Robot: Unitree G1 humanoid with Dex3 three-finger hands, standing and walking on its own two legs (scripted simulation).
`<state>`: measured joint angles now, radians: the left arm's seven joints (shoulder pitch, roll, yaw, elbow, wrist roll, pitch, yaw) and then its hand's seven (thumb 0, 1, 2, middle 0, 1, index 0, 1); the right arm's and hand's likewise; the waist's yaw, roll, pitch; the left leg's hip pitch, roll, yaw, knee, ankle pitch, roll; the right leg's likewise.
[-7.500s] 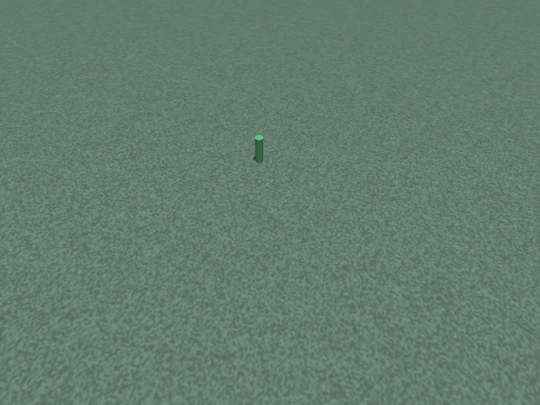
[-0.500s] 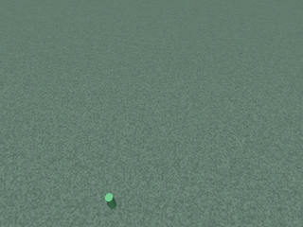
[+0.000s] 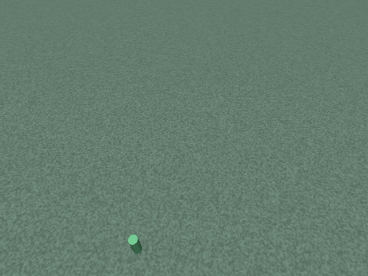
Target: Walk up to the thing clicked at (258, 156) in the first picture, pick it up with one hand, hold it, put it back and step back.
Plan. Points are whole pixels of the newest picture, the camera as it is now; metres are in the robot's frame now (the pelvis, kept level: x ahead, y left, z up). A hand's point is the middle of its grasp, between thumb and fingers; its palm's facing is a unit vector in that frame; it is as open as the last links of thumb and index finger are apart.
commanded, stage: go down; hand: left
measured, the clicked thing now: (135, 244) +0.38 +0.22 -0.70
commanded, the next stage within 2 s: none
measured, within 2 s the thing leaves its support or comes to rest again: neither
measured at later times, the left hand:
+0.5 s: hand out of the picture +0.14 +0.27 -0.17, palm faces +0.05 -0.94 -0.34, open 16.0 cm
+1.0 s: hand out of the picture +0.13 +0.28 -0.20, palm faces +0.07 -0.94 -0.33, open 17.2 cm
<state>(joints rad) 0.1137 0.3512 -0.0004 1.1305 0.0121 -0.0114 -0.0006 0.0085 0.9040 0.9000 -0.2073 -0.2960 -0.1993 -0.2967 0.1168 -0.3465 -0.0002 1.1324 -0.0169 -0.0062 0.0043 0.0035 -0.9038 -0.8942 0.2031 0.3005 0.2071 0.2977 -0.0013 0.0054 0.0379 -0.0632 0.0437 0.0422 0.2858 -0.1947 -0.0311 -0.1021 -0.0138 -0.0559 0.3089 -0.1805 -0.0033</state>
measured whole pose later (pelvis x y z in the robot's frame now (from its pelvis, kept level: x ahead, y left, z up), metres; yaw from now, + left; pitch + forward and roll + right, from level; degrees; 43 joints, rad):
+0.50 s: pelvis -0.01 +0.02 -0.04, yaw +0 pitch +9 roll -1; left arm 0.11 0.32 0.18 0.75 0.06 0.15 -0.02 0.00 -0.24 0.12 -0.10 -0.06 -0.08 -0.07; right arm 0.26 -0.24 -0.02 0.68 0.02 -0.08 -0.03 0.01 -0.87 -0.88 0.20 0.30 0.21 0.30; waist -0.03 0.00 -0.05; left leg -0.52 0.04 0.03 0.74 -0.39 0.00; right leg -0.53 -0.04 -0.05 0.71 -0.35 0.02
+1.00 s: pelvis -0.01 +0.03 -0.09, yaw +1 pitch +16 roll -3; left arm 0.34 0.32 0.19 0.28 0.02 0.31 -0.03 0.00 -0.52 0.07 -0.11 -0.07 -0.09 -0.09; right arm 0.23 -0.22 0.00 0.54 0.01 -0.16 -0.08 0.01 -0.81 -0.87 0.20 0.30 0.21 0.30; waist -0.04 0.01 -0.14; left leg -0.84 0.04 -0.01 1.11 -0.55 0.00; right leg -0.82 -0.04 -0.08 1.03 -0.49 0.02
